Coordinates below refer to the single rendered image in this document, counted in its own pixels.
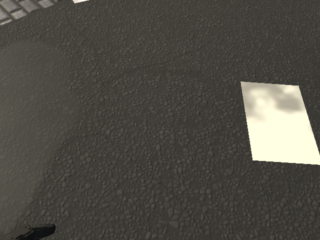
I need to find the robot left hand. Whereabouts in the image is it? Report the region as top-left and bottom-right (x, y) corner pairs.
(3, 223), (56, 240)

